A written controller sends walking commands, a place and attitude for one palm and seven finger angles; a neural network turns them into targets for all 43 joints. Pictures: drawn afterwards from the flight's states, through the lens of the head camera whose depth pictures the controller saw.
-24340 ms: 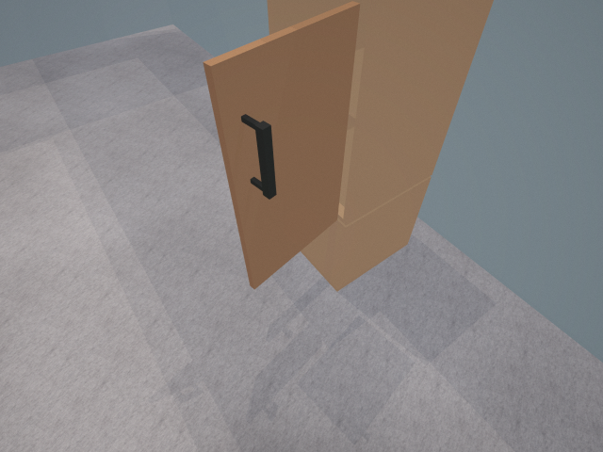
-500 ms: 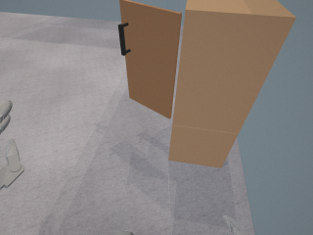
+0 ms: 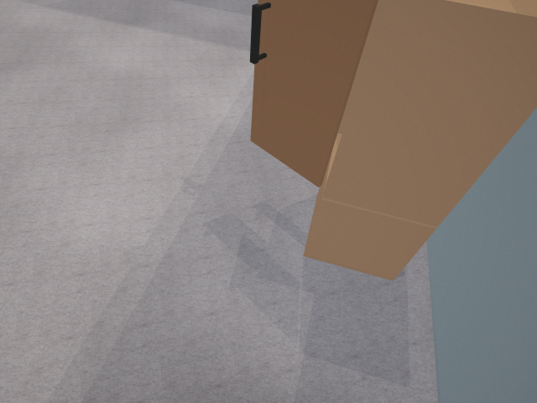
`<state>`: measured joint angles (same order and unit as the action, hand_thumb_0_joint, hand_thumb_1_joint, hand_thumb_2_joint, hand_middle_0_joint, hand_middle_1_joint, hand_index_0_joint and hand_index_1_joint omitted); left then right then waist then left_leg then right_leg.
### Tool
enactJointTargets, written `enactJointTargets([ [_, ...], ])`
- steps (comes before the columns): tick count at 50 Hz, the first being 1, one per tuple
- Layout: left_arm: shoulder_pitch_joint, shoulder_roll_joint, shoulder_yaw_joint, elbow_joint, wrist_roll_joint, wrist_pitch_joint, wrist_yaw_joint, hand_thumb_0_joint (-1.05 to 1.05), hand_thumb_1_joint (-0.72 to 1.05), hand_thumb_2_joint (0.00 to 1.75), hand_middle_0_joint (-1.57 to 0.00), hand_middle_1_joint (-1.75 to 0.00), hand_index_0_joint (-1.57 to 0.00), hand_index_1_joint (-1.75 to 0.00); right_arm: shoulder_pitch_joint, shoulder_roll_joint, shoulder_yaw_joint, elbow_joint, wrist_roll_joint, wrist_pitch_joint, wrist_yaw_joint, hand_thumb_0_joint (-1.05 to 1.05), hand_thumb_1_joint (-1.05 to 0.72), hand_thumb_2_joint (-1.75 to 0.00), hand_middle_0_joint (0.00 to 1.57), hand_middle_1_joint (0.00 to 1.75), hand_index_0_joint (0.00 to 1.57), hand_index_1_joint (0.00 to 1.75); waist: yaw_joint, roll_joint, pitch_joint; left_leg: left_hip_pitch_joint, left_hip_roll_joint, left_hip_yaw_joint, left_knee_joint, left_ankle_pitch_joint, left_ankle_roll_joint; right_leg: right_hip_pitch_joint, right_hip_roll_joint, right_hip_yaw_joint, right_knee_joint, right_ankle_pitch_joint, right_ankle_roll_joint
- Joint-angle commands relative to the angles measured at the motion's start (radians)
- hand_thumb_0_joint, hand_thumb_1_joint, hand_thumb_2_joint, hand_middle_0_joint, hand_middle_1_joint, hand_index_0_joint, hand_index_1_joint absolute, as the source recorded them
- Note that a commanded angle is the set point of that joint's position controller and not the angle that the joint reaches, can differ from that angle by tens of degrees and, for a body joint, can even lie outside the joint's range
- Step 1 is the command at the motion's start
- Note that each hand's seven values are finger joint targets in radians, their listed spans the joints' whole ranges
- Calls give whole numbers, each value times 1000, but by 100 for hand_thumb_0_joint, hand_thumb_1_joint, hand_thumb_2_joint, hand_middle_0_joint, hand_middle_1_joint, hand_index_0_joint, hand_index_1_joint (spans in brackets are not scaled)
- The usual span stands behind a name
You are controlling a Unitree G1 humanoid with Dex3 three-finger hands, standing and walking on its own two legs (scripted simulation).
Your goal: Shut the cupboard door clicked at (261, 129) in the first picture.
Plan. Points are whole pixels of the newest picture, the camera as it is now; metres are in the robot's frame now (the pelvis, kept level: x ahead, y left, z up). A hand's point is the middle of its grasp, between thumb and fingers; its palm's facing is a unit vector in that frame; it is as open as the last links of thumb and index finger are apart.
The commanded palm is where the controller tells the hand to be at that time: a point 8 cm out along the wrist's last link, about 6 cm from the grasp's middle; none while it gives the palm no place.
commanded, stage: let the arm hang, fingers relaxed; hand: left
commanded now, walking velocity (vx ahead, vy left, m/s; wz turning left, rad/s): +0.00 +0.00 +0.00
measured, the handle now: (260, 33) +1.01 +0.09 +0.08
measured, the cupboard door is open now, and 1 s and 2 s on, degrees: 62 62 62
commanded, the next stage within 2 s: look to check the result in 0.74 s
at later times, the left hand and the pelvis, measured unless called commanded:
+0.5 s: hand out of the picture +0.00 +0.24 -0.16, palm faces -0.03 -0.97 -0.24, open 7.4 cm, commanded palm none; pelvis +0.00 +0.04 +0.01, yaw -3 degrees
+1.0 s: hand out of the picture +0.05 +0.23 -0.16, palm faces -0.05 -0.96 -0.26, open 7.4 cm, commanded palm none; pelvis +0.01 +0.02 +0.01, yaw -3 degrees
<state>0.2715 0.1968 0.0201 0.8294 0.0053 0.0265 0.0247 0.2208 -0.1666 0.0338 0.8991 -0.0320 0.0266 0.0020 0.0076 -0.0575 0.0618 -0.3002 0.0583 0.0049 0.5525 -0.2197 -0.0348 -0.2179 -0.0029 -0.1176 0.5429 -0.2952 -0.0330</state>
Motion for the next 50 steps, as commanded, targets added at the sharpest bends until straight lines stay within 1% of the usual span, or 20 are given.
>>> enactJointTargets([
  [1, 34, 120, 25, 41, 9, -26, -3, 0, 90, 90, -20, -30, -20, -30, -8, -138, -53, -17, 5, -16, -25, 0, -90, -90, 20, 30, 20, 30, -7, 267, -71, 37, 38, -45, -159, 2, 40, 44, -92, 143, -211, 57, -11],
  [2, 28, 119, 22, 65, 9, -26, -5, 0, 90, 90, -20, -30, -20, -30, 2, -137, -54, -1, 6, -14, -25, 0, -90, -90, 20, 30, 20, 30, -10, 238, -54, 31, 40, -50, -176, -28, 39, 35, -90, 141, -221, 37, -12],
  [4, 26, 115, 19, 105, 10, -25, -6, 0, 90, 90, -20, -30, -20, -30, 28, -139, -59, 22, 9, -13, -27, 0, -90, -90, 20, 30, 20, 30, -12, 141, -23, 30, 50, -63, -205, -53, 45, 25, -87, 134, -236, 19, -8],
  [6, 27, 109, 15, 141, 10, -26, -7, 0, 90, 90, -20, -30, -20, -30, 47, -147, -60, 47, 10, -16, -28, 0, -90, -90, 20, 30, 20, 30, -14, 96, -8, 34, 57, -66, -230, -68, 48, 22, -86, 131, -241, 16, -5],
  [10, 49, 111, 11, 198, 9, -28, -5, 0, 90, 90, -20, -30, -20, -30, 68, -155, -62, 88, 13, -23, -29, 0, -90, -90, 20, 30, 20, 30, -10, 62, -16, 55, 62, -69, -260, -70, 55, 31, -88, 126, -234, 30, 0],
  [15, 59, 121, 12, 242, 10, -31, -2, 0, 90, 90, -20, -30, -20, -30, 82, -166, -65, 129, 16, -28, -30, 0, -90, -90, 20, 30, 20, 30, -7, 59, -7, 61, 66, -69, -284, -91, 60, 28, -89, 130, -228, 30, 1],
  [18, 67, 128, 13, 260, 11, -29, -1, 0, 90, 90, -20, -30, -20, -30, 87, -170, -68, 147, 18, -28, -30, 0, -90, -90, 20, 30, 20, 30, -4, 76, 15, 54, 65, -72, -298, -120, 63, 17, -87, 128, -224, 18, 1],
  [20, 65, 124, 13, 270, 12, -29, 0, 0, 90, 90, -20, -30, -20, -30, 87, -163, -69, 155, 16, -27, -30, 0, -90, -90, 20, 30, 20, 30, -6, 65, 38, 44, 63, -72, -307, -140, 62, 4, -88, 131, -227, 7, 2],
  [21, 64, 127, 14, 273, 12, -30, 0, 0, 90, 90, -20, -30, -20, -30, 89, -165, -71, 159, 16, -27, -30, 0, -90, -90, 20, 30, 20, 30, -6, 65, 31, 48, 63, -67, -305, -139, 63, 5, -89, 133, -228, 5, 2],
  [22, 63, 125, 14, 275, 13, -29, 0, 0, 90, 90, -20, -30, -20, -30, 85, -163, -71, 163, 16, -26, -30, 0, -90, -90, 20, 30, 20, 30, -7, 73, 48, 45, 60, -67, -306, -148, 62, -7, -89, 134, -231, -2, 3],
  [25, 62, 130, 16, 277, 12, -31, 0, 0, 90, 90, -20, -30, -20, -30, 90, -162, -72, 168, 16, -27, -29, 0, -90, -90, 20, 30, 20, 30, -8, 76, 30, 52, 57, -65, -303, -145, 62, -2, -89, 139, -231, -5, 2],
  [26, 58, 129, 16, 278, 13, -31, 1, 0, 90, 90, -20, -30, -20, -30, 89, -161, -74, 169, 16, -27, -30, 0, -90, -90, 20, 30, 20, 30, -8, 77, 42, 50, 56, -62, -300, -143, 62, -10, -89, 139, -233, -6, 1],
  [32, 36, 141, 20, 277, 12, -38, 0, 0, 90, 90, -20, -30, -20, -30, 79, -166, -76, 170, 16, -30, -29, 0, -90, -90, 20, 30, 20, 30, -13, 82, 24, 75, 52, -45, -278, -92, 60, -12, -98, 151, -246, 3, -3],
  [33, 38, 150, 22, 275, 12, -40, 1, 0, 90, 90, -20, -30, -20, -30, 79, -171, -77, 170, 19, -31, -29, 0, -90, -90, 20, 30, 20, 30, -12, 68, 10, 87, 51, -42, -267, -68, 60, -7, -98, 151, -246, 11, -5],
  [35, 21, 149, 21, 276, 12, -40, 0, 0, 90, 90, -20, -30, -20, -30, 72, -166, -76, 171, 17, -30, -29, 0, -90, -90, 20, 30, 20, 30, -15, 65, 21, 87, 49, -37, -262, -62, 57, -15, -103, 157, -256, -1, -5],
  [40, 2, 160, 22, 276, 11, -46, 0, 0, 90, 90, -20, -30, -20, -30, 52, -179, -75, 171, 17, -34, -29, 0, -90, -90, 20, 30, 20, 30, -16, 64, 2, 114, 53, -32, -247, 11, 57, -1, -107, 161, -257, 51, -7],
  [44, -14, 172, 24, 271, 10, -47, -1, 0, 90, 90, -20, -30, -20, -30, 34, -193, -76, 169, 18, -35, -29, 0, -90, -90, 20, 30, 20, 30, -17, 79, -2, 121, 57, -34, -248, 28, 56, 9, -106, 162, -260, 67, -7],
  [47, -26, 180, 23, 271, 9, -48, -2, 0, 90, 90, -20, -30, -20, -30, 19, -205, -76, 169, 17, -34, -29, 0, -90, -90, 20, 30, 20, 30, -17, 70, -2, 130, 58, -32, -247, 38, 54, 10, -107, 167, -267, 73, -7],
  [48, -27, 191, 25, 270, 10, -50, -2, 0, 90, 90, -20, -30, -20, -30, 16, -214, -77, 166, 19, -34, -28, 0, -90, -90, 20, 30, 20, 30, -15, 54, -12, 141, 59, -32, -243, 52, 56, 12, -107, 163, -268, 81, -7],
  [50, -40, 193, 24, 269, 9, -51, -2, 0, 90, 90, -20, -30, -20, -30, 5, -215, -77, 169, 18, -36, -28, 0, -90, -90, 20, 30, 20, 30, -16, 59, -24, 149, 63, -30, -240, 84, 54, 27, -111, 165, -265, 120, -7],
])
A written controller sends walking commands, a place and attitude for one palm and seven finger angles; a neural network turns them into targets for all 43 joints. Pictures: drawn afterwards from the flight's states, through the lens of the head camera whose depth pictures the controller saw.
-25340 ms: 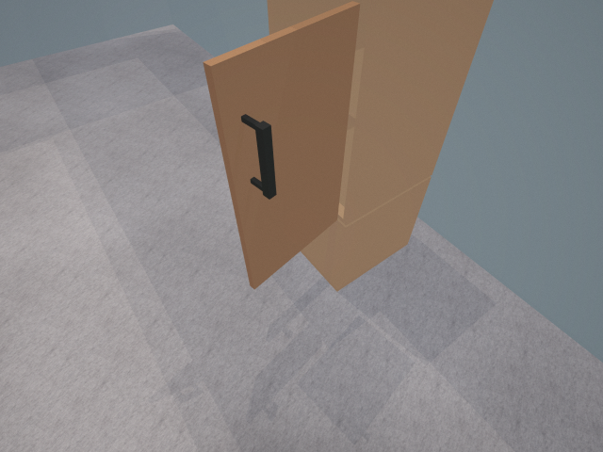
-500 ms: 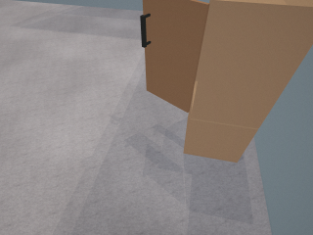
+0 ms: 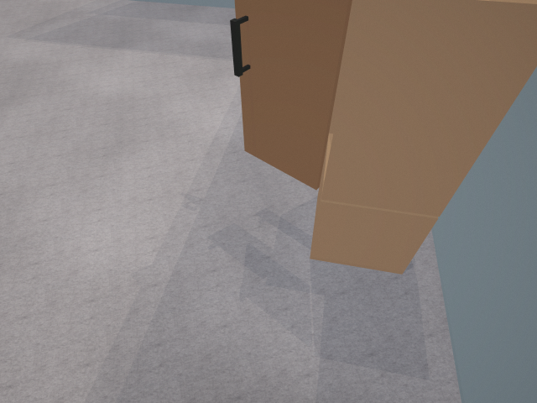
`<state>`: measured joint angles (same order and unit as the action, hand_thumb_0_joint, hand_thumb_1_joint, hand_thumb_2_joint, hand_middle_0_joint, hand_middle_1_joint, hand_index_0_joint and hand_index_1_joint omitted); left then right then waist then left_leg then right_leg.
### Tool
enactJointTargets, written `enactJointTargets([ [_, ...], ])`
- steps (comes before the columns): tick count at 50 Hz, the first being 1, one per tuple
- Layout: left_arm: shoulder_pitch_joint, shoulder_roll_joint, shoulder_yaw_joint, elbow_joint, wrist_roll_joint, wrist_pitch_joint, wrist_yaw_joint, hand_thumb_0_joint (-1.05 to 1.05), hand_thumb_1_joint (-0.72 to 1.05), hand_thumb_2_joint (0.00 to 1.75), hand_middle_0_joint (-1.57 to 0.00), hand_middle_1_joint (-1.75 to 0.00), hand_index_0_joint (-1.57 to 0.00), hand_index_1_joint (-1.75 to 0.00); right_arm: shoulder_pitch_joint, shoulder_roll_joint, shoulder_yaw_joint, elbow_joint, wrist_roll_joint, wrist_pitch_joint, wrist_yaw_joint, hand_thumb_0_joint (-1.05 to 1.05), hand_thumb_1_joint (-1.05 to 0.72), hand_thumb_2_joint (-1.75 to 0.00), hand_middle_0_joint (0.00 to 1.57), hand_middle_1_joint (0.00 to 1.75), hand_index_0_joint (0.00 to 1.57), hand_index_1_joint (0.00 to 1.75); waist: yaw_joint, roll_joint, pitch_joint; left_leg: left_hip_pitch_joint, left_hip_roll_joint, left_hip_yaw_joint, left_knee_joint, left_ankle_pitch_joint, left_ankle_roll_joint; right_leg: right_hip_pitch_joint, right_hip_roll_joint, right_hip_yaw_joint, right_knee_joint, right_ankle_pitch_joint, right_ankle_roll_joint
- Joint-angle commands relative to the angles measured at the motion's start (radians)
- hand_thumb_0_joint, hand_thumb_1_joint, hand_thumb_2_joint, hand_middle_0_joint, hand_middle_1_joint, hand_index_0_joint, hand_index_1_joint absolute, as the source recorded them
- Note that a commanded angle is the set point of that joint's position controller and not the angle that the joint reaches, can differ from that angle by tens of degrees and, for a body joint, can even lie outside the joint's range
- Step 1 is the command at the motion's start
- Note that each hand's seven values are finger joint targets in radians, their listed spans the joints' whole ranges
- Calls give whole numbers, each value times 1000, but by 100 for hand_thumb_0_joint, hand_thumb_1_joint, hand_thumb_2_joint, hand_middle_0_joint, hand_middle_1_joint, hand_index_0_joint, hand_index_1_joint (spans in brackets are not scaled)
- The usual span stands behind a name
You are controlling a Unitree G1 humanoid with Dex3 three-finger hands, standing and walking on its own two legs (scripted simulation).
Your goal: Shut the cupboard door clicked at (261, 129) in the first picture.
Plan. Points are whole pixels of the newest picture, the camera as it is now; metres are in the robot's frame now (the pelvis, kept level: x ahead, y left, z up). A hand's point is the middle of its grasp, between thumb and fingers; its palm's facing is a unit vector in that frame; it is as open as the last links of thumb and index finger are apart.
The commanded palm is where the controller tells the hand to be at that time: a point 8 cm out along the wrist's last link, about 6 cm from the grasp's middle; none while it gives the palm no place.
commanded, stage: look to check the result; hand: left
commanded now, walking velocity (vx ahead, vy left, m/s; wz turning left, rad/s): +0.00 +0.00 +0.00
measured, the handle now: (241, 46) +0.99 +0.12 +0.07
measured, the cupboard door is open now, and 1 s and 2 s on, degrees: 62 62 62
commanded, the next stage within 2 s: walk to a spot facing it in 0.28 s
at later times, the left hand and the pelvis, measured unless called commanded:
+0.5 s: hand out of the picture +0.08 +0.22 -0.16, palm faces +0.01 -0.95 -0.31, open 7.4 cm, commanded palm none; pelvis +0.02 -0.01 +0.00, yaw +1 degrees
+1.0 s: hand out of the picture +0.02 +0.23 -0.18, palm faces +0.28 -0.92 -0.27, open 7.4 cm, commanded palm none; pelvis +0.01 +0.01 -0.01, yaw +17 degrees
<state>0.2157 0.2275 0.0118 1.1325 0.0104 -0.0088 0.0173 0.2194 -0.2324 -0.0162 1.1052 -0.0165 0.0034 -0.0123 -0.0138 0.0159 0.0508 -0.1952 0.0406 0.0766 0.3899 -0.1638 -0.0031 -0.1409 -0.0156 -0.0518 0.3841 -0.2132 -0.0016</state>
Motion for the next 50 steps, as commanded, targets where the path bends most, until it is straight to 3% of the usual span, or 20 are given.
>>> enactJointTargets([
  [1, 16, 166, 32, -35, 3, -18, 6, 0, 90, 90, -20, -30, -20, -30, 3, -154, -27, -39, 2, -14, -13, 0, -90, -90, 20, 30, 20, 30, 6, -18, -28, 53, 82, -100, -74, 40, 23, -40, -101, 98, -107, 53, -38],
  [20, -47, 224, 37, -45, 2, -23, 4, 0, 90, 90, -20, -30, -20, -30, -67, -212, -23, -41, 2, -18, -12, 0, -90, -90, 20, 30, 20, 30, 7, -4, -66, 96, 94, -101, -85, 144, 16, 30, -109, 91, -107, 199, -37],
  [24, 4, 151, 31, -47, -2, 0, 16, 0, 90, 90, -20, -30, -20, -30, -33, -114, -4, -46, 3, 3, -9, 0, -90, -90, 20, 30, 20, 30, 13, -12, -58, 41, 80, -99, -25, 218, 1, 48, -130, 43, -31, 253, -17],
  [26, 22, 166, 44, -59, 0, 8, 18, 0, 90, 90, -20, -30, -20, -30, -34, -117, -9, -61, 2, 13, -9, 0, -90, -90, 20, 30, 20, 30, 20, -32, -41, -12, 63, -96, 20, 203, -2, 53, -151, 38, -6, 262, -26],
  [29, 42, 203, 68, -89, 5, 16, 23, 0, 90, 90, -20, -30, -20, -30, -34, -105, -21, -91, 2, 24, -6, 0, -90, -90, 20, 30, 20, 30, 30, -110, -43, -100, 16, -60, 168, 114, -15, 76, -242, 69, -8, 315, -87],
  [31, 49, 207, 77, -114, 10, 19, 25, 0, 90, 90, -20, -30, -20, -30, -52, -94, -32, -122, -1, 38, -4, 0, -90, -90, 20, 30, 20, 30, 40, -192, -15, -191, -7, -42, 372, -232, -21, 71, -331, 105, -33, 401, -160],
  [32, 39, 208, 80, -127, 17, 19, 28, 0, 90, 90, -20, -30, -20, -30, -53, -90, -38, -132, 0, 42, -3, 0, -90, -90, 20, 30, 20, 30, 39, -202, -2, -229, -2, -50, 463, -324, -20, 64, -368, 106, -30, 431, -188],
  [34, -10, 204, 88, -158, 23, 19, 30, 0, 90, 90, -20, -30, -20, -30, -37, -80, -45, -150, 6, 41, 7, 0, -90, -90, 20, 30, 20, 30, 12, -187, 17, -221, 40, -63, 437, -360, -21, 37, -385, 43, 20, 468, -183],
  [35, -33, 206, 90, -175, 22, 18, 28, 0, 90, 90, -20, -30, -20, -30, -15, -76, -45, -151, 7, 40, 13, 0, -90, -90, 20, 30, 20, 30, -7, -160, 19, -182, 48, -57, 328, -297, -22, 23, -364, 4, 76, 467, -150],
  [36, -42, 205, 90, -187, 16, 20, 24, 0, 90, 90, -20, -30, -20, -30, 22, -74, -44, -147, 4, 39, 17, 0, -90, -90, 20, 30, 20, 30, -25, -120, 4, -106, 32, -33, 219, -142, -23, -13, -324, -49, 145, 402, -102],
  [37, -28, 181, 87, -197, 9, 26, 21, 0, 90, 90, -20, -30, -20, -30, 72, -98, -48, -138, -2, 32, 19, 0, -90, -90, 20, 30, 20, 30, -42, 3, -22, 5, 51, -91, 96, 109, 1, -111, -258, -97, 272, 236, -37],
  [38, 6, 115, 80, -214, -1, 34, 15, 0, 90, 90, -20, -30, -20, -30, 109, -187, -65, -140, -13, 24, 13, 0, -90, -90, 20, 30, 20, 30, -44, 326, -33, 64, 234, -417, -11, 395, 89, -273, -103, -139, 489, -179, 49],
  [39, -40, 106, 69, -249, 1, 42, 19, 0, 90, 90, -20, -30, -20, -30, 151, -231, -80, -135, -18, 30, 0, 0, -90, -90, 20, 30, 20, 30, -70, 339, -58, 61, 327, -551, -88, 456, 180, -328, -45, -27, 649, -463, 49],
  [40, -34, 116, 76, -262, 6, 47, 16, 0, 90, 90, -20, -30, -20, -30, 139, -237, -82, -138, -22, 34, -2, 0, -90, -90, 20, 30, 20, 30, -55, 213, -70, 2, 327, -503, -113, 150, 200, -299, -65, 39, 716, -408, 27],
  [41, -62, 109, 82, -256, 13, 52, 14, 0, 90, 90, -20, -30, -20, -30, 104, -217, -80, -159, -20, 30, -6, 0, -90, -90, 20, 30, 20, 30, -45, 205, -53, -40, 273, -511, -149, -27, 157, -351, -71, 54, 739, -331, 28],
  [42, -67, 115, 87, -255, 15, 53, 10, 0, 90, 90, -20, -30, -20, -30, 61, -203, -76, -178, -21, 29, -11, 0, -90, -90, 20, 30, 20, 30, -31, 195, -29, -70, 247, -495, -154, -119, 135, -369, -71, 69, 757, -267, 36],
  [43, -76, 118, 87, -257, 17, 49, 3, 0, 90, 90, -20, -30, -20, -30, 45, -188, -70, -187, -19, 24, -13, 0, -90, -90, 20, 30, 20, 30, -26, 136, -25, -79, 226, -475, -152, -131, 130, -376, -69, 79, 758, -213, 41],
  [44, -53, 107, 87, -255, 16, 42, 0, 0, 90, 90, -20, -30, -20, -30, 33, -182, -69, -191, -18, 19, -15, 0, -90, -90, 20, 30, 20, 30, -11, 109, -48, -34, 204, -445, -137, -72, 128, -395, -63, 81, 743, -179, 48],
  [46, -38, 88, 82, -255, 12, 34, -1, 0, 90, 90, -20, -30, -20, -30, 48, -176, -73, -193, -16, 14, -17, 0, -90, -90, 20, 30, 20, 30, -13, 68, -103, 40, 189, -412, -98, 64, 147, -395, -53, 71, 680, -173, 58],
  [50, -56, 75, 76, -282, 9, 34, 3, 0, 90, 90, -20, -30, -20, -30, 69, -181, -82, -192, -17, 21, -14, 0, -90, -90, 20, 30, 20, 30, -29, 112, -121, 58, 172, -427, -76, 119, 163, -354, -22, 59, 546, -214, 63],
])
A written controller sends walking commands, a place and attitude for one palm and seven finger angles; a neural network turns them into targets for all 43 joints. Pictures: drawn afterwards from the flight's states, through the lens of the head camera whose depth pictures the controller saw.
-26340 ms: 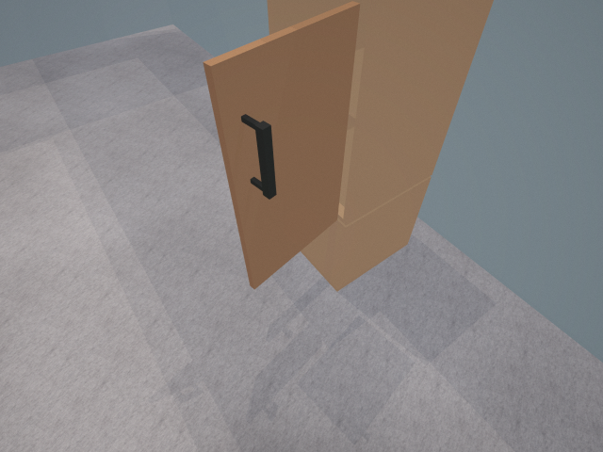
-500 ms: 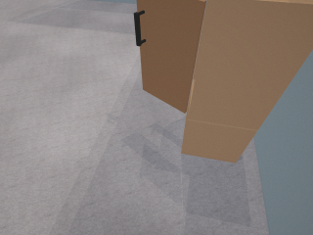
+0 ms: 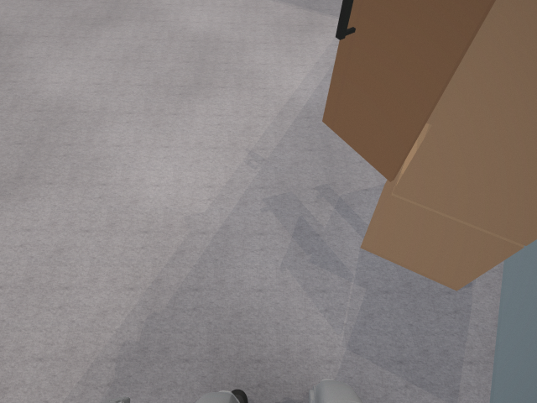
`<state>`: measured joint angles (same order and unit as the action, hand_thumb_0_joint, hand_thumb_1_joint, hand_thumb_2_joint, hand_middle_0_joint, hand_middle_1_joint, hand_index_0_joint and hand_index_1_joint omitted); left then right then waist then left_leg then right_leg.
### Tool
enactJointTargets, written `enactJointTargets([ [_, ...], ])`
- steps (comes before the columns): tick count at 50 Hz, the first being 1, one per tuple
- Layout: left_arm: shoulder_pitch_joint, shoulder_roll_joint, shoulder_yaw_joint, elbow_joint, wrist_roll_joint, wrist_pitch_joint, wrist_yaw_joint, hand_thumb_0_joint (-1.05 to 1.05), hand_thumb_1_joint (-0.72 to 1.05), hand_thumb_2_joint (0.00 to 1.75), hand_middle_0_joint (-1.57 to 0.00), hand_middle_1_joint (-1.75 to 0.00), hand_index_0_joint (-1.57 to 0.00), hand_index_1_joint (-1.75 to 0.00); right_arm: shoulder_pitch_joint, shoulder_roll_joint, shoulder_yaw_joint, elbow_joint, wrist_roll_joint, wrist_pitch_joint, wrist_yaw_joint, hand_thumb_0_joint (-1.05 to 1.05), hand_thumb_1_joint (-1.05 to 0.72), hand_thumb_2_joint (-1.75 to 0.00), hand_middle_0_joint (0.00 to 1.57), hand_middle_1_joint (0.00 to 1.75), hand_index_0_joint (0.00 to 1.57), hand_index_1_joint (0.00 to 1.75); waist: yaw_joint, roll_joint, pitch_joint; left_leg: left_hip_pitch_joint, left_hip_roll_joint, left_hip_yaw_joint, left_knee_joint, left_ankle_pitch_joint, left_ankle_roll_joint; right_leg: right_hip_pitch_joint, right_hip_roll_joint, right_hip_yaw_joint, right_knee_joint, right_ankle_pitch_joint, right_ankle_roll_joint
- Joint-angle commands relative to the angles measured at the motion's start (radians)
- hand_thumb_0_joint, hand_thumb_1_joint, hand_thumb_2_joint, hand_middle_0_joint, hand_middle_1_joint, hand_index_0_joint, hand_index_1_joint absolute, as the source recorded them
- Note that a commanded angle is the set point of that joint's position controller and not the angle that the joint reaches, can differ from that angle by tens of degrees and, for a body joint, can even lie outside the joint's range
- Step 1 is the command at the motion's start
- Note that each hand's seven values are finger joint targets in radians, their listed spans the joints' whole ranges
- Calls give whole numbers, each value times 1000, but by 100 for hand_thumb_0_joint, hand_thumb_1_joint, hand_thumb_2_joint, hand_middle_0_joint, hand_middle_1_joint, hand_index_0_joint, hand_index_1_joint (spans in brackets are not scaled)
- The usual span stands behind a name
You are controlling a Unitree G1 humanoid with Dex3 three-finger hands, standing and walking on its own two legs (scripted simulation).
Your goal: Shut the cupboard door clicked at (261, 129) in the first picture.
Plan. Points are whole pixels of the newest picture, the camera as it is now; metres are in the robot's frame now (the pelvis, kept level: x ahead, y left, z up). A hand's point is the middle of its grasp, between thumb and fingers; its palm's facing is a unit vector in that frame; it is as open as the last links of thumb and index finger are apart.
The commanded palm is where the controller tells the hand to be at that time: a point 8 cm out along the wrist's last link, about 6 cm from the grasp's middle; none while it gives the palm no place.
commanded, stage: walk to a spot facing it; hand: left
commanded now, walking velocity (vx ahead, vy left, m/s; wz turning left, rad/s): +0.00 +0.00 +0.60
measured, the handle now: (352, 5) +0.97 -0.17 +0.08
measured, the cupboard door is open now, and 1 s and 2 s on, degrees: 62 62 62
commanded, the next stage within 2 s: turn to face it in 1.86 s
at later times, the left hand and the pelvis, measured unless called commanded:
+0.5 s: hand out of the picture -0.01 +0.15 -0.16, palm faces +0.36 -0.89 -0.27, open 7.4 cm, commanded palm none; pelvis +0.00 -0.06 +0.00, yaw +22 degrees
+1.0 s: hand out of the picture +0.08 +0.21 -0.15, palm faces +0.55 -0.78 -0.30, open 7.4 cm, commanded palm none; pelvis +0.11 -0.03 -0.02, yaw +36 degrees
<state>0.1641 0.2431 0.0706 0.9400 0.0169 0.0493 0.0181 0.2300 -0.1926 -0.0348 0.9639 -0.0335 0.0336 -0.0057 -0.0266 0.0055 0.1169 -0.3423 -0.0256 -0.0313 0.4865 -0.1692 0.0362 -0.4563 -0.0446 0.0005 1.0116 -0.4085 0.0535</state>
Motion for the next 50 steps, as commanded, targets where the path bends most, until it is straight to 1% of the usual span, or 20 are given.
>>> enactJointTargets([
  [1, -4, 59, 16, -96, 2, -23, 3, 0, 90, 90, -20, -30, -20, -30, 55, -222, -66, -54, -1, -6, -19, 0, -90, -90, 20, 30, 20, 30, -18, 142, -187, 197, 234, -333, -170, 121, 124, -20, 15, 4, -127, -28, 8],
  [4, 38, 68, 17, -97, -2, -20, 7, 0, 90, 90, -20, -30, -20, -30, 14, -226, -74, -77, -2, 7, -14, 0, -90, -90, 20, 30, 20, 30, 2, 198, -174, 99, 204, -358, -167, 70, 108, 108, 46, -7, -275, -20, -2],
  [7, 173, 112, 35, -68, 1, -27, 12, 0, 90, 90, -20, -30, -20, -30, -67, -196, -79, -118, 11, 18, -8, 0, -90, -90, 20, 30, 20, 30, 74, 114, -159, -148, 96, -308, -95, -162, 31, 397, 29, -5, -590, 108, -22],
  [9, 131, 252, 53, -102, 23, -37, 24, 0, 90, 90, -20, -30, -20, -30, -66, -113, -76, -142, 17, 13, 1, 0, -90, -90, 20, 30, 20, 30, 83, -289, -105, -337, -97, -43, 451, -399, -84, 344, -426, 479, -856, -72, -202],
  [10, 41, 219, 38, -125, 13, -34, 29, 0, 90, 90, -20, -30, -20, -30, -48, -155, -84, -129, 6, 21, 10, 0, -90, -90, 20, 30, 20, 30, 33, -187, -68, -276, -27, -91, 645, -378, -66, 175, -427, 389, -845, -90, -220],
  [13, -71, 125, 20, -152, 11, -50, 29, 0, 90, 90, -20, -30, -20, -30, 16, -132, -79, -92, 6, 31, 27, 0, -90, -90, 20, 30, 20, 30, -45, -170, -63, -263, 31, -43, 772, -232, -86, 193, -273, 134, -731, 213, -179],
  [16, 31, 129, 23, -132, 9, -63, 29, 0, 90, 90, -20, -30, -20, -30, -47, -109, -60, -117, 16, 23, 33, 0, -90, -90, 20, 30, 20, 30, 4, -174, -122, -248, 38, 29, 616, -243, -106, 376, -257, 9, -623, 636, -181],
  [20, 145, 168, 38, -98, 11, -59, 26, 0, 90, 90, -20, -30, -20, -30, -131, -91, -43, -145, 17, 23, 34, 0, -90, -90, 20, 30, 20, 30, 62, -188, -137, -203, 36, 90, 429, -276, -103, 480, -282, -33, -570, 814, -175],
  [25, 162, 192, 52, -85, 18, -59, 12, 0, 90, 90, -20, -30, -20, -30, -158, -94, -36, -168, 18, 10, 37, 0, -90, -90, 20, 30, 20, 30, 77, -228, -134, -100, 46, 131, 252, -305, -70, 449, -341, -18, -602, 523, -170],
  [28, 117, 192, 56, -85, 10, -63, -4, 0, 90, 90, -20, -30, -20, -30, -70, -129, -44, -148, 13, -10, 40, 0, -90, -90, 20, 30, 20, 30, 17, -127, -149, 155, 41, 142, 12, -215, -45, 273, -319, -87, -519, 152, -117],
  [29, 106, 159, 52, -98, 3, -59, -11, 0, 90, 90, -20, -30, -20, -30, 20, -198, -62, -125, 9, -19, 35, 0, -90, -90, 20, 30, 20, 30, -40, 54, -177, 350, 119, -13, -116, -231, 6, 85, -247, -169, -324, 28, -59],
  [30, 54, 85, 33, -149, -1, -57, -27, 0, 90, 90, -20, -30, -20, -30, 126, -325, -95, -102, -8, -21, 25, 0, -90, -90, 20, 30, 20, 30, -104, 387, -176, 517, 390, -429, -184, -202, 129, -242, -81, -237, -10, -236, 13],
  [31, -89, 96, 16, -204, 15, -57, -26, 0, 90, 90, -20, -30, -20, -30, 227, -330, -95, -60, -2, -21, 15, 0, -90, -90, 20, 30, 20, 30, -153, 271, -137, 505, 450, -488, -215, -86, 206, -358, -73, -103, 109, -239, -4],
  [36, -32, 104, 31, -149, 12, -58, -46, 0, 90, 90, -20, -30, -20, -30, 31, -227, -50, -121, 2, -51, -6, 0, -90, -90, 20, 30, 20, 30, -21, 174, -44, 241, 273, -268, -251, -164, 135, -234, -91, -18, 105, 54, 5],
  [43, -30, 78, 19, -155, 6, -64, -61, 0, 90, 90, -20, -30, -20, -30, 39, -235, -57, -91, 1, -60, 1, 0, -90, -90, 20, 30, 20, 30, 1, 147, -41, 134, 208, -194, -245, -214, 130, -16, -23, -88, -275, 128, 23],
  [46, 96, 90, 29, -115, 8, -76, -60, 0, 90, 90, -20, -30, -20, -30, 4, -223, -59, -88, 5, -56, 3, 0, -90, -90, 20, 30, 20, 30, 67, 95, -65, -29, 175, -174, -131, -260, 101, 279, 28, -119, -406, 209, 21],
  [47, 220, 133, 46, -81, 11, -87, -53, 0, 90, 90, -20, -30, -20, -30, -15, -200, -56, -93, 12, -57, 4, 0, -90, -90, 20, 30, 20, 30, 129, 6, -97, -158, 112, -129, 22, -312, 68, 477, -12, -60, -486, 150, 9],
  [48, 361, 248, 70, -55, 25, -104, -38, 0, 90, 90, -20, -30, -20, -30, 1, -122, -41, -110, 26, -64, 11, 0, -90, -90, 20, 30, 20, 30, 192, -290, -193, -312, -22, 12, 384, -397, 9, 653, -266, 250, -677, -173, -60],
  [49, 373, 295, 72, -58, 17, -95, -24, 0, 90, 90, -20, -30, -20, -30, -3, -96, -39, -138, 24, -63, 12, 0, -90, -90, 20, 30, 20, 30, 179, -404, -189, -382, -39, -19, 690, -480, 7, 557, -459, 591, -877, -408, -120],
  [50, 275, 257, 63, -79, 10, -91, -18, 0, 90, 90, -20, -30, -20, -30, -4, -120, -49, -132, 10, -57, 18, 0, -90, -90, 20, 30, 20, 30, 120, -273, -94, -398, 17, -66, 811, -381, 10, 418, -455, 571, -915, -500, -134],
])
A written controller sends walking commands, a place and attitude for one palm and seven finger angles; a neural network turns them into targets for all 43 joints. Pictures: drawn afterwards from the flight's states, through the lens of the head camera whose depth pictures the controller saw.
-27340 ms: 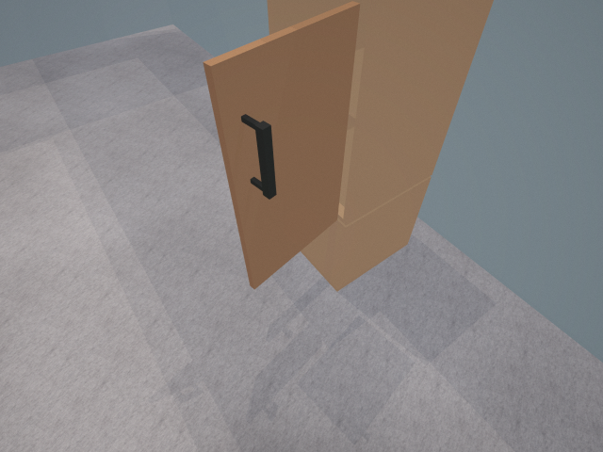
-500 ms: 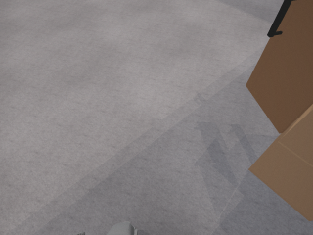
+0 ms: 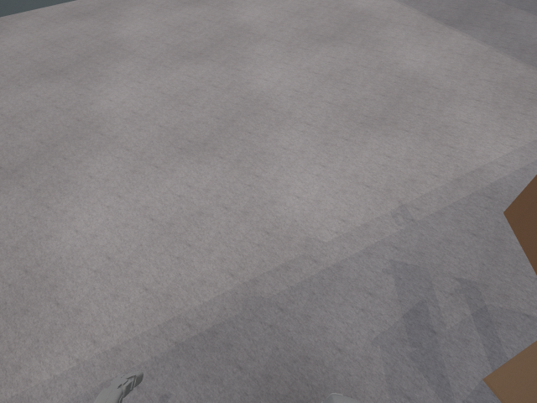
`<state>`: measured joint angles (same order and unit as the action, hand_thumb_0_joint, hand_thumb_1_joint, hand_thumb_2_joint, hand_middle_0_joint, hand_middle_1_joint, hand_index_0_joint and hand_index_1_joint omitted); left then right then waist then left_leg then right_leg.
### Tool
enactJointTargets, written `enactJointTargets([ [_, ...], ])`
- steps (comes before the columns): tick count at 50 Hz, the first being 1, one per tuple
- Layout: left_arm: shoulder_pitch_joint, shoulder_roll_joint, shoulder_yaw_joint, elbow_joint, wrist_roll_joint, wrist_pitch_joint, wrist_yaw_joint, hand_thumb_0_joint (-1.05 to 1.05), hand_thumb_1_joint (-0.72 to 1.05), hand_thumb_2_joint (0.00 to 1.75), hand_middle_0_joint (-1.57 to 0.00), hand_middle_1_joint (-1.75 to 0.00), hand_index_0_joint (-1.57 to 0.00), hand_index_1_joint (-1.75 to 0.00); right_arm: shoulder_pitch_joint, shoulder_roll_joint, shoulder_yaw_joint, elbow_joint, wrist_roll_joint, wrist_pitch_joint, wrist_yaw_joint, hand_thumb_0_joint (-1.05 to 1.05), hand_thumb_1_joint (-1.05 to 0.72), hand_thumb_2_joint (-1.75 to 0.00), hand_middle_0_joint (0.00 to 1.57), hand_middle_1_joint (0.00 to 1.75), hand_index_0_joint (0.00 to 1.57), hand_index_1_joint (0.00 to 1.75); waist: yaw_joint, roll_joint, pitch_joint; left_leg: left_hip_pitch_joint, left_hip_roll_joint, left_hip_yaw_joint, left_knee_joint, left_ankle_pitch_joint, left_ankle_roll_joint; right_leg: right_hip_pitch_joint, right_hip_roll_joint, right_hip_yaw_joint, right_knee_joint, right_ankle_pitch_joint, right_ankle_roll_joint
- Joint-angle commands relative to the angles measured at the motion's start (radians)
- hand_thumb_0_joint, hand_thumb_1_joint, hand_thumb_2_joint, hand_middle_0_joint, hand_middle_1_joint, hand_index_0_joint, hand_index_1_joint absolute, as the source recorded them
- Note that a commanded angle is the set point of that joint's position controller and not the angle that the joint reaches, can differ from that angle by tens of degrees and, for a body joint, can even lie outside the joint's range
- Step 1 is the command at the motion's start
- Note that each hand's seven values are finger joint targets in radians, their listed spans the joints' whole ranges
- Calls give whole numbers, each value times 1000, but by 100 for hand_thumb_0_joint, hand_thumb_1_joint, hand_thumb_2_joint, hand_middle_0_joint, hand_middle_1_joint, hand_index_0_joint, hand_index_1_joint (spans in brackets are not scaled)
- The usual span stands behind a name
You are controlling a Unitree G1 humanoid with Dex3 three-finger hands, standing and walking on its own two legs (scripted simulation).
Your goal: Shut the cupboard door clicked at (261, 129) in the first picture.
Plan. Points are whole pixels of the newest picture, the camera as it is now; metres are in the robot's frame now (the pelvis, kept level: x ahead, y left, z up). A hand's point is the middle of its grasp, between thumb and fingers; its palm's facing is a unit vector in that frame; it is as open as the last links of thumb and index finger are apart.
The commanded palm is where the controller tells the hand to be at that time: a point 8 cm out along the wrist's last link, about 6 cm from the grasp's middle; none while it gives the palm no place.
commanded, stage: walk to a spot facing it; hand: left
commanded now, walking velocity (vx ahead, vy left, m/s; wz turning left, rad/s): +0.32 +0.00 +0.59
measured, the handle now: out of the picture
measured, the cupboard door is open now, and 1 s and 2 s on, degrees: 62 62 62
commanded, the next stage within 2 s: turn to face it in 0.86 s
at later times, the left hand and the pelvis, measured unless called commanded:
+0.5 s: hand out of the picture +0.06 +0.17 -0.17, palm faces +0.37 -0.91 -0.18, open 7.4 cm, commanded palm none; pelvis +0.19 +0.04 +0.00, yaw +18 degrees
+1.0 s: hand (143, 235) +0.47 +0.31 -0.14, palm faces +0.32 -0.92 -0.20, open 7.4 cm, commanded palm none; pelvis +0.40 +0.09 +0.01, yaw +24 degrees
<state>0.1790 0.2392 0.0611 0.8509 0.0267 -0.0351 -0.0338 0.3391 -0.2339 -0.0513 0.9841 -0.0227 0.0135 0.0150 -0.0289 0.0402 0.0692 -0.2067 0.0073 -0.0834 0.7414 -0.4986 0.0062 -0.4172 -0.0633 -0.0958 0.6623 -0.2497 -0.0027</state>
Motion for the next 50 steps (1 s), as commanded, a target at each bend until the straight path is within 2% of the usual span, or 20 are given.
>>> enactJointTargets([
  [1, 171, 204, 63, -7, 2, -18, 41, 0, 90, 90, -20, -30, -20, -30, -81, -79, -34, -123, -4, -39, -3, 0, -90, -90, 20, 30, 20, 30, 75, -329, -31, -532, 28, -32, 607, 72, 33, 305, -411, 631, -568, -621, -59],
  [3, 74, 111, 39, -16, 2, -23, 44, 0, 90, 90, -20, -30, -20, -30, -55, -60, -35, -75, -7, -27, 9, 0, -90, -90, 20, 30, 20, 30, 10, -221, -35, -438, 88, 3, 595, 209, 10, 218, -330, 296, -499, -314, -34],
  [4, 84, 85, 32, -15, 2, -32, 42, 0, 90, 90, -20, -30, -20, -30, -58, -41, -29, -66, -8, -22, 16, 0, -90, -90, 20, 30, 20, 30, 10, -173, -43, -412, 84, 31, 567, 244, -2, 218, -285, 177, -477, -149, -30],
  [6, 136, 69, 28, 15, 0, -47, 43, 0, 90, 90, -20, -30, -20, -30, -72, -16, -23, -64, -4, -16, 21, 0, -90, -90, 20, 30, 20, 30, 18, -168, -66, -452, 72, 64, 522, 281, -14, 311, -260, 57, -441, 128, -41],
  [10, 231, 54, 22, 69, 2, -59, 50, 0, 90, 90, -20, -30, -20, -30, -159, 9, -14, -92, -4, -11, 29, 0, -90, -90, 20, 30, 20, 30, 37, -146, -49, -541, 82, 111, 405, 280, -23, 454, -275, -55, -397, 498, -53],
  [18, 278, 82, 23, 117, 7, -55, 54, 0, 90, 90, -20, -30, -20, -30, -349, 8, 2, -169, -5, -21, 51, 0, -90, -90, 20, 30, 20, 30, 66, -152, 28, -480, 86, 183, 31, 254, 25, 526, -331, -128, -379, 539, -79],
  [21, 242, 125, 32, 108, 4, -50, 49, 0, 90, 90, -20, -30, -20, -30, -269, -16, -4, -159, -6, -28, 43, 0, -90, -90, 20, 30, 20, 30, 19, -167, -15, -297, 15, 246, -25, 200, 68, 502, -338, -184, -259, 746, -74],
  [22, 228, 136, 33, 107, 1, -48, 48, 0, 90, 90, -20, -30, -20, -30, -204, -33, -11, -145, -9, -32, 37, 0, -90, -90, 20, 30, 20, 30, -16, -156, -51, -182, -19, 265, -53, 196, 85, 466, -330, -205, -155, 811, -66],
  [23, 211, 142, 35, 106, -4, -44, 45, 0, 90, 90, -20, -30, -20, -30, -81, -78, -24, -113, -15, -34, 32, 0, -90, -90, 20, 30, 20, 30, -80, -107, -114, 25, -42, 256, -128, 253, 96, 371, -291, -244, 37, 733, -38],
  [24, 202, 128, 36, 81, -11, -41, 36, 0, 90, 90, -20, -30, -20, -30, 75, -172, -48, -86, -22, -38, 20, 0, -90, -90, 20, 30, 20, 30, -154, 40, -235, 291, 68, 59, -205, 268, 150, 171, -217, -243, 317, 435, 0],
  [25, 184, 74, 23, 28, -21, -34, 18, 0, 90, 90, -20, -30, -20, -30, 153, -297, -77, -68, -20, -46, 3, 0, -90, -90, 20, 30, 20, 30, -156, 288, -298, 497, 359, -434, -323, 424, 270, -195, -40, -163, 647, -299, 54],
  [26, 79, 102, 16, -14, -18, -28, 26, 0, 90, 90, -20, -30, -20, -30, 164, -305, -73, -55, 1, -39, -14, 0, -90, -90, 20, 30, 20, 30, -161, 129, -313, 514, 414, -522, -390, 534, 309, -289, -31, 14, 754, -318, 35],
  [27, 53, 83, 22, -33, -17, -30, 30, 0, 90, 90, -20, -30, -20, -30, 103, -285, -65, -68, 0, -39, -21, 0, -90, -90, 20, 30, 20, 30, -110, 2, -210, 373, 423, -444, -408, 462, 297, -298, -71, 45, 761, -260, 29],
  [28, 39, 56, 19, -19, -11, -25, 32, 0, 90, 90, -20, -30, -20, -30, 27, -233, -50, -102, -2, -52, -29, 0, -90, -90, 20, 30, 20, 30, -75, -15, -152, 232, 377, -381, -423, 437, 254, -296, -89, 56, 753, -202, 33],
  [31, 161, 17, 22, 62, 11, 7, 20, 0, 90, 90, -20, -30, -20, -30, -99, -116, -7, -113, -2, -75, -34, 0, -90, -90, 20, 30, 20, 30, 21, 46, -78, 8, 227, -136, -490, 371, 157, -140, -107, 91, 567, -51, 43],
  [38, 16, 16, 11, 24, 6, 20, 10, 0, 90, 90, -20, -30, -20, -30, -2, -76, -3, -32, 5, -84, -36, 0, -90, -90, 20, 30, 20, 30, 19, 24, -1, 33, 194, -98, -584, 337, 189, -175, -82, 79, 271, 106, 53],
  [46, -127, 10, -6, -12, -2, 0, 13, 0, 90, 90, -20, -30, -20, -30, 125, -55, -3, 51, -4, -82, -43, 0, -90, -90, 20, 30, 20, 30, -19, 56, 3, 196, 191, -31, -451, 741, 169, -68, 0, 18, -52, 93, 10],
  [47, -101, 16, -4, -6, -3, -4, 15, 0, 90, 90, -20, -30, -20, -30, 126, -54, -3, 59, -1, -80, -45, 0, -90, -90, 20, 30, 20, 30, -4, 47, -11, 176, 187, -29, -408, 777, 157, 14, 14, 15, -97, 103, 1],
  [49, 113, 53, 10, 64, -1, -18, 25, 0, 90, 90, -20, -30, -20, -30, 107, -45, 1, 67, 10, -82, -45, 0, -90, -90, 20, 30, 20, 30, 92, -13, -115, 75, 140, 27, -187, 820, 97, 345, 14, 41, -183, 266, -27],
  [50, 250, 118, 28, 111, 5, -26, 38, 0, 90, 90, -20, -30, -20, -30, 108, -20, 1, 55, 19, -87, -41, 0, -90, -90, 20, 30, 20, 30, 136, -124, -210, -123, 58, 95, 28, 616, 53, 594, -139, 225, -145, 509, -96],
])
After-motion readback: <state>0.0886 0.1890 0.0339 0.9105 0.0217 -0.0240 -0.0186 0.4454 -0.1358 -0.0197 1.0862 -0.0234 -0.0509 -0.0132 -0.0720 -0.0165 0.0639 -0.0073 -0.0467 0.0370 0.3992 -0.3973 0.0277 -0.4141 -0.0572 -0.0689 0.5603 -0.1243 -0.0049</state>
